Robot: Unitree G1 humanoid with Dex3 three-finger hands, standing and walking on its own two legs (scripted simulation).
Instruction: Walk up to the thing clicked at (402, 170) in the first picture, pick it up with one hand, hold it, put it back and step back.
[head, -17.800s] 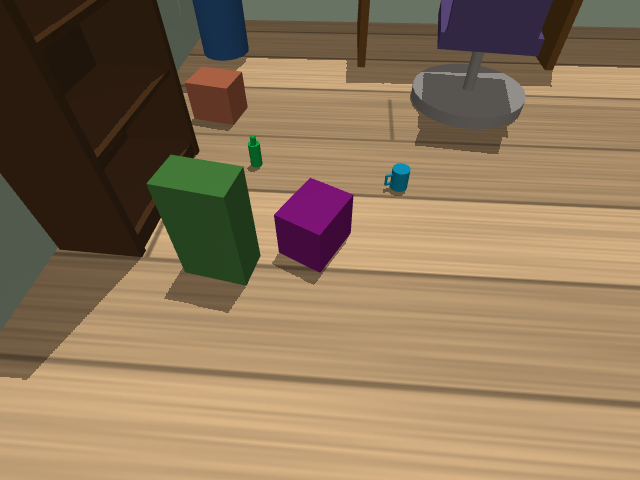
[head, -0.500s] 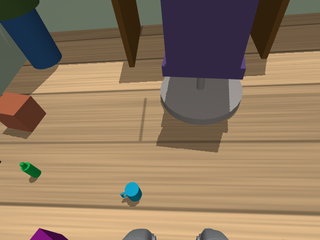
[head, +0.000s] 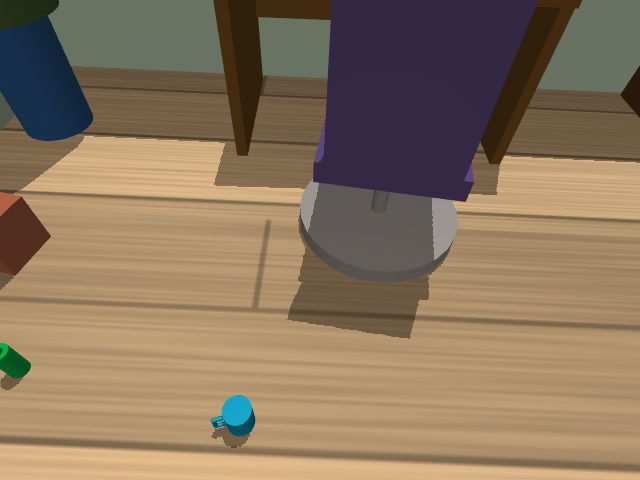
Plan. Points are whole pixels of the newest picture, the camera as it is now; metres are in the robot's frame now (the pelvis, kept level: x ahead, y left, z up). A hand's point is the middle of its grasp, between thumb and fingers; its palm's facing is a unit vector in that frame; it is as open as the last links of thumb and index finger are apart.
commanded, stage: walk up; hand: left
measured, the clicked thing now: (233, 417) +0.40 +0.24 -0.71
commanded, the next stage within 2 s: stand in 1.24 s
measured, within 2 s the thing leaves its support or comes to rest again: neither
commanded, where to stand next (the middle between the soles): +0.03 +0.00 m, yaw +0 degrees
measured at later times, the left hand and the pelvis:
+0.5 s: hand out of the picture +0.10 +0.24 -0.13, palm faces -0.02 -0.93 -0.37, open 7.4 cm; pelvis +0.02 -0.02 +0.01, yaw -1 degrees
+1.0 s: hand out of the picture +0.12 +0.24 -0.14, palm faces -0.05 -0.94 -0.35, open 7.4 cm; pelvis +0.02 +0.00 +0.02, yaw -2 degrees
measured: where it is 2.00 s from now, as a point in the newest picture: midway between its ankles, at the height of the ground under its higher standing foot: outside the picture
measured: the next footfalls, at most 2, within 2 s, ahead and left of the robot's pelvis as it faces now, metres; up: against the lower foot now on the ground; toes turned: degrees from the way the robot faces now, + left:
none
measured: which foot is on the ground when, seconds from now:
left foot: down 0.00-1.00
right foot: down 0.00-1.00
